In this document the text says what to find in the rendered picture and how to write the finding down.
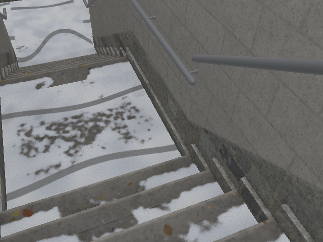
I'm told stairs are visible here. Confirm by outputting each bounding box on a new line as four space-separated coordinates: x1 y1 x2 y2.
0 154 290 242
4 53 121 80

